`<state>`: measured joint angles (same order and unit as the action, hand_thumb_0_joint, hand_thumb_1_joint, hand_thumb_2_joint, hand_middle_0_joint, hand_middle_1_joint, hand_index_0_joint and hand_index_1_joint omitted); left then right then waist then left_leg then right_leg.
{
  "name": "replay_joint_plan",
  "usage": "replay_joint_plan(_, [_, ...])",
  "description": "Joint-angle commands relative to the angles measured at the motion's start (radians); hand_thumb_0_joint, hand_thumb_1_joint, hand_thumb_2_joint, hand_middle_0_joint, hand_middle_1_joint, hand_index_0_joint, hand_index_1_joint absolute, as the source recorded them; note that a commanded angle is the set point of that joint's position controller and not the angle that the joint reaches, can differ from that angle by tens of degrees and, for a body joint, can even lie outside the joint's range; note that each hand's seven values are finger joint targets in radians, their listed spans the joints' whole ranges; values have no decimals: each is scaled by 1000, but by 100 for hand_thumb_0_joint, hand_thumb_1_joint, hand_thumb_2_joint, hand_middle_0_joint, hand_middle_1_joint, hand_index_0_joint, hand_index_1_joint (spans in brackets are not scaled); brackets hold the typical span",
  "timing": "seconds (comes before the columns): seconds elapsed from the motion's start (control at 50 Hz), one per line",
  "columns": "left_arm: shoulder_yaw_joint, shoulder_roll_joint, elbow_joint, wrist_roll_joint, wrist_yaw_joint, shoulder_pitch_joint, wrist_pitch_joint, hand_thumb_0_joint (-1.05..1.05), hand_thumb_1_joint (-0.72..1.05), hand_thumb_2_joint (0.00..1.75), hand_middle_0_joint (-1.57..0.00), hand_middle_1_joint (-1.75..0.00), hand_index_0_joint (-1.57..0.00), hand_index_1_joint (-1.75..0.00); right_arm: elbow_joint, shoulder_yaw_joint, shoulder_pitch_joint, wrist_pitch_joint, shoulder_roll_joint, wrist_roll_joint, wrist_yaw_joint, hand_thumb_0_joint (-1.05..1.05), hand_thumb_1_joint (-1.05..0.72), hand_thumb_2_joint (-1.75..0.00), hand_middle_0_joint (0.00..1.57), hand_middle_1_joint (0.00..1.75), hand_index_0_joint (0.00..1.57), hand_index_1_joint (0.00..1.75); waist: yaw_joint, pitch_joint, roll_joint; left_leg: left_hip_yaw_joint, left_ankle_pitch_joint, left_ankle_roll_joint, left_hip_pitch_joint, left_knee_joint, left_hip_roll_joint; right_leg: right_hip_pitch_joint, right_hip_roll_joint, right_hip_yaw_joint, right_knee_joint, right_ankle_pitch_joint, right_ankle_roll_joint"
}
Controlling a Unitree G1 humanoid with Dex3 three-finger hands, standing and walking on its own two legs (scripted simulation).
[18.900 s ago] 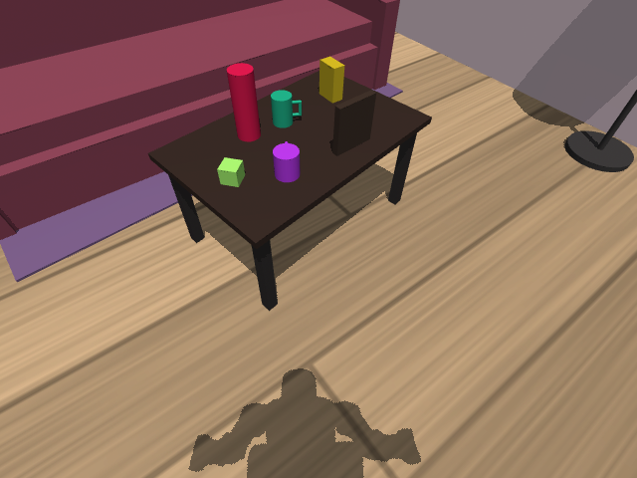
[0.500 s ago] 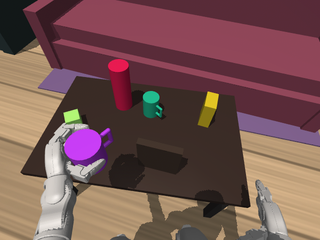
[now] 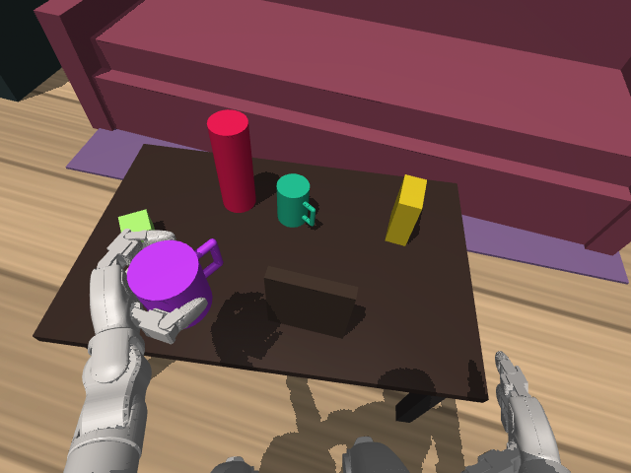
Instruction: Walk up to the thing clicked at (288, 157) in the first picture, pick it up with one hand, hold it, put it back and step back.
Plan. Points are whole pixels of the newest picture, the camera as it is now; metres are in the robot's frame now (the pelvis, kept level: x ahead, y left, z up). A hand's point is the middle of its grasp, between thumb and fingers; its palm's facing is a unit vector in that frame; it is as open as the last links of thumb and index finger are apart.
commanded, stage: crouch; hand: left
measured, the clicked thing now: (184, 277) +0.36 +0.15 +0.02
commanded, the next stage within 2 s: lower in 1.00 s
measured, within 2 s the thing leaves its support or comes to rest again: neither
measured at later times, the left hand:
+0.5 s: hand (172, 264) +0.44 +0.20 -0.07, palm faces +0.22 -0.97 -0.02, open 11.3 cm
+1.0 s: hand (173, 266) +0.47 +0.21 -0.12, palm faces +0.25 -0.97 -0.03, open 11.3 cm
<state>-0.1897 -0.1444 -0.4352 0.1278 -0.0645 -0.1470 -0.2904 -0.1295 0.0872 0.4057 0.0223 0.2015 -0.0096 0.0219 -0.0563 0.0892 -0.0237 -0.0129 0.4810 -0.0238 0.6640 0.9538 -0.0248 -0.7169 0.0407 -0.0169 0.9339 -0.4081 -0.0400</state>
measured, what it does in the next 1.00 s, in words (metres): lowers itself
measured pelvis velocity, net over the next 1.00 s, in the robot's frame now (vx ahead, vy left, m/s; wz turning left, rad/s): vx -0.03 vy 0.00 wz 0.00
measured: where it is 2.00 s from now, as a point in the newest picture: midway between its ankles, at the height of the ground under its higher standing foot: outside the picture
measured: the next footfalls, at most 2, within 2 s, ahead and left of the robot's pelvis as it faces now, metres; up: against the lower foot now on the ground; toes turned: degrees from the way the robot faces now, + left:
none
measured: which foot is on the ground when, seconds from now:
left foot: down 0.00-1.00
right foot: down 0.00-1.00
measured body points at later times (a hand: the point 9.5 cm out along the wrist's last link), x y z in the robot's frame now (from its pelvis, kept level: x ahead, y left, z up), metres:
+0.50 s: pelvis -0.02 +0.00 -0.06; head +0.12 +0.05 +0.37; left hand +0.42 +0.25 -0.07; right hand +0.15 -0.26 -0.05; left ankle -0.01 +0.13 -0.68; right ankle +0.03 -0.14 -0.68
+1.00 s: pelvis -0.03 +0.00 -0.09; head +0.14 +0.06 +0.32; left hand +0.45 +0.27 -0.12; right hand +0.15 -0.27 -0.05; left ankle -0.01 +0.13 -0.68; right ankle +0.03 -0.14 -0.68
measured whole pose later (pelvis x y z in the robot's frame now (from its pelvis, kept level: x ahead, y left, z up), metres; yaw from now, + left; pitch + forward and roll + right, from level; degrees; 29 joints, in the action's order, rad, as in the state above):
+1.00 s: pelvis -0.03 +0.00 -0.09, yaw +0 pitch +29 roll -3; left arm -0.48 -0.51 -1.13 0.02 -0.01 -0.69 -0.56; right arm 0.14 0.07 0.37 0.02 0.28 -0.07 -0.06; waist -0.30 0.15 -0.04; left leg -0.09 0.60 -0.04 1.31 1.41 -0.03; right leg -1.32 0.02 0.03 1.32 -0.50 -0.03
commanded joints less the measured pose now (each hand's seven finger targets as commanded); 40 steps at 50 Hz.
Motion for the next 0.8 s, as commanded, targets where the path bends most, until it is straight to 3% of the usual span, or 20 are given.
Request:
replay_joint_plan(0.0, [-95, -185, 129, -7, -9, -429, -163, 0, 5, 136, -116, -144, -120, -143, 187, 82, -33, -53, 145, -8, 5, 0, 59, -4, 5, 5, 5, 5, -15, 246, 6, 21, -201, 16, -20, -106, 27, 113, -22, 28, -81, 202, 38])
replay_joint_plan(0.04, [-133, -250, 119, -13, -6, -526, -212, 0, 7, 138, -117, -144, -122, -144, 217, 88, -47, -59, 159, -15, 1, 0, 59, -4, 5, 5, 5, 5, -28, 282, 18, 21, -155, 19, -3, -83, 30, 94, -21, 19, -68, 169, 37])
replay_joint_plan(0.06, [-126, -236, 60, -10, 4, -542, -231, 0, 10, 138, -119, -146, -124, -145, 234, 81, -45, -64, 159, -20, -4, 0, 59, -4, 5, 5, 5, 5, -41, 306, 14, 21, -146, 20, 5, -66, 32, 81, -21, 16, -56, 164, 37])
replay_joint_plan(0.1, [-152, -294, 50, -5, 13, -622, -276, 0, 9, 138, -120, -147, -125, -146, 290, 98, -43, -69, 187, -26, -6, 0, 59, -4, 5, 5, 5, 5, -56, 417, 48, 20, -189, 17, -12, -30, 36, 93, -20, 12, -27, 211, 39])
replay_joint_plan(0.12, [-142, -289, 12, -9, 17, -632, -289, 0, 8, 137, -121, -147, -126, -145, 300, 91, -16, -66, 188, -33, -7, 0, 59, -4, 5, 5, 5, 5, -71, 445, 49, 15, -212, 15, -11, -16, 35, 83, -23, 15, -11, 233, 41])
replay_joint_plan(0.18, [-167, -345, -35, -8, 20, -721, -331, 0, 4, 136, -121, -146, -126, -145, 287, 76, 8, -65, 180, -44, -14, 0, 58, -4, 5, 5, 5, 5, -70, 498, 94, 11, -236, 10, 23, 28, 41, 66, -20, 15, 25, 254, 44])
replay_joint_plan(0.22, [-167, -361, -35, -2, 27, -777, -360, 0, 2, 136, -122, -148, -127, -147, 338, 67, -2, -76, 190, -50, -21, 0, 57, -5, 5, 5, 5, 5, -82, 585, 145, 3, -278, 7, -4, 59, 38, 40, -25, 23, 60, 273, 49])
replay_joint_plan(0.24, [-140, -327, -49, -3, 29, -782, -366, 0, 0, 135, -124, -148, -128, -147, 355, 67, 13, -79, 195, -53, -22, 0, 57, -5, 5, 5, 5, 5, -103, 613, 159, -7, -313, 3, -26, 67, 32, 16, -29, 33, 77, 293, 53])
replay_joint_plan(0.32, [-176, -410, -163, -25, 28, -849, -383, 0, 2, 134, -122, -145, -126, -144, 296, 65, 25, -74, 204, -62, -33, 0, 57, -5, 5, 5, 5, 5, -106, 585, 231, -18, -342, -6, 22, 111, 29, -80, -30, 42, 124, 289, 59])
replay_joint_plan(0.38, [-183, -405, -252, -33, 26, -857, -385, 0, -4, 131, -121, -144, -126, -143, 282, 69, 53, -68, 215, -71, -46, 0, 58, -4, 5, 5, 5, 5, -125, 571, 254, -33, -387, -13, 22, 135, 17, -156, -37, 60, 158, 289, 64])
replay_joint_plan(0.4, [-219, -462, -231, -38, 21, -891, -391, 0, -3, 130, -120, -142, -125, -141, 273, 85, 44, -65, 228, -70, -48, 0, 58, -4, 5, 5, 5, 5, -114, 589, 288, -35, -399, -16, 14, 145, 18, -175, -38, 59, 169, 283, 65])
replay_joint_plan(0.46, [-242, -476, -235, -40, 20, -924, -400, 0, 0, 131, -122, -144, -127, -142, 325, 87, 21, -58, 224, -68, -56, 0, 59, -4, 5, 5, 5, 5, -124, 620, 264, -38, -378, -11, 56, 162, 18, -156, -43, 65, 190, 279, 66])
replay_joint_plan(0.5, [-251, -460, -319, -39, 30, -893, -398, 0, 3, 134, -123, -147, -129, -145, 317, 104, 24, -55, 236, -67, -60, 0, 58, -4, 5, 5, 5, 5, -134, 618, 246, -45, -393, -12, 91, 174, 14, -168, -47, 71, 212, 288, 68])
replay_joint_plan(0.52, [-275, -487, -330, -38, 31, -896, -398, 0, 3, 134, -124, -147, -130, -145, 346, 105, 2, -54, 243, -64, -61, 0, 58, -4, 5, 5, 5, 5, -130, 637, 222, -43, -383, -6, 115, 184, 16, -148, -47, 68, 216, 291, 66])
replay_joint_plan(0.56, [-266, -472, -355, -46, 36, -909, -400, 0, 4, 134, -123, -147, -129, -145, 360, 83, 1, -50, 220, -62, -65, 0, 58, -4, 5, 5, 5, 5, -143, 646, 198, -43, -372, 0, 164, 198, 16, -143, -49, 67, 228, 295, 64])
replay_joint_plan(0.58, [-287, -512, -363, -54, 34, -921, -400, 0, 2, 134, -124, -147, -130, -145, 373, 93, -2, -45, 228, -60, -64, 0, 57, -4, 5, 5, 5, 5, -149, 670, 185, -36, -357, 7, 206, 212, 20, -104, -44, 56, 230, 313, 58])
replay_joint_plan(0.64, [-300, -529, -430, -62, 40, -931, -398, 0, 4, 135, -125, -148, -131, -146, 388, 101, -13, -45, 240, -56, -59, 0, 57, -4, 5, 5, 5, 5, -169, 660, 160, -31, -279, 17, 276, 226, 22, -112, -42, 39, 233, 274, 56])
replay_joint_plan(0.68, [-296, -557, -398, -63, 45, -977, -406, 0, 3, 133, -123, -146, -129, -144, 417, 70, -15, -45, 218, -53, -61, 0, 56, -5, 5, 5, 5, 5, -171, 689, 189, -27, -281, 18, 275, 241, 25, -110, -40, 29, 235, 274, 54])
replay_joint_plan(0.72, [-328, -605, -426, -71, 43, -990, -408, 0, 4, 135, -124, -148, -130, -146, 394, 93, 20, -38, 241, -54, -58, 0, 57, -5, 5, 5, 5, 5, -178, 685, 187, -27, -280, 20, 303, 247, 26, -103, -40, 30, 244, 287, 54])
replay_joint_plan(0.78, [-314, -606, -423, -73, 45, -1027, -414, 0, 3, 134, -122, -145, -127, -143, 415, 105, 22, -40, 250, -55, -59, 0, 56, -5, 5, 5, 5, 5, -201, 707, 249, -32, -294, 16, 255, 263, 23, -171, -45, 37, 258, 268, 60])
